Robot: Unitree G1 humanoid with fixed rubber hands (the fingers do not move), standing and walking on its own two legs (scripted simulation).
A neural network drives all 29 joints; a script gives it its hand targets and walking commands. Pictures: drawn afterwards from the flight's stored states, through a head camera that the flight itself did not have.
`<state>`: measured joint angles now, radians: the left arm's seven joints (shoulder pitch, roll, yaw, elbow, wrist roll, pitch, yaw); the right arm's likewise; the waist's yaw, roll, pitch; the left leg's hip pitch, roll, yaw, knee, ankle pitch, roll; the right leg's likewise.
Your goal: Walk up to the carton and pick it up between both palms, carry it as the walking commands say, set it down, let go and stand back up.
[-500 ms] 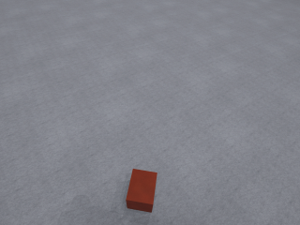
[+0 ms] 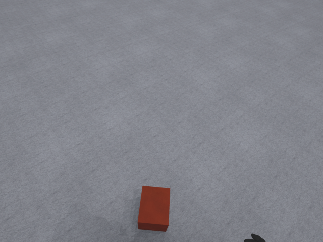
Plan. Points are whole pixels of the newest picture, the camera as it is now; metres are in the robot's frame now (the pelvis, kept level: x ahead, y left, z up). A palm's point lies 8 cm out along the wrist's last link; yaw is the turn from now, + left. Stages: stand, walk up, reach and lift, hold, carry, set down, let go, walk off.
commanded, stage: walk up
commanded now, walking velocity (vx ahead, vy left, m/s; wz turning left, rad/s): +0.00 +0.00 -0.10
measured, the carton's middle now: (154, 208) +0.39 +0.02 -0.67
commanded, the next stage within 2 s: none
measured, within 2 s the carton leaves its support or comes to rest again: neither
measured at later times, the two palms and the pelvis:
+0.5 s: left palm out of the picture +0.09 +0.24 -0.12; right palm out of the picture +0.09 -0.25 -0.10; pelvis +0.00 +0.00 +0.00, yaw -2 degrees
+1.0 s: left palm out of the picture +0.08 +0.24 -0.12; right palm out of the picture +0.08 -0.25 -0.10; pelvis +0.00 +0.00 +0.00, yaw -2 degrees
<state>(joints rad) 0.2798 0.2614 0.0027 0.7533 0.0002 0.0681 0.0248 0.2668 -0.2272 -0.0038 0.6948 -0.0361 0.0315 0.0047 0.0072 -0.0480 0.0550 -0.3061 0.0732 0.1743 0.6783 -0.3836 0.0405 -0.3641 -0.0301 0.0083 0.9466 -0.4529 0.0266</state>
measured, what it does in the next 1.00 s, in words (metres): steps on the spot: right foot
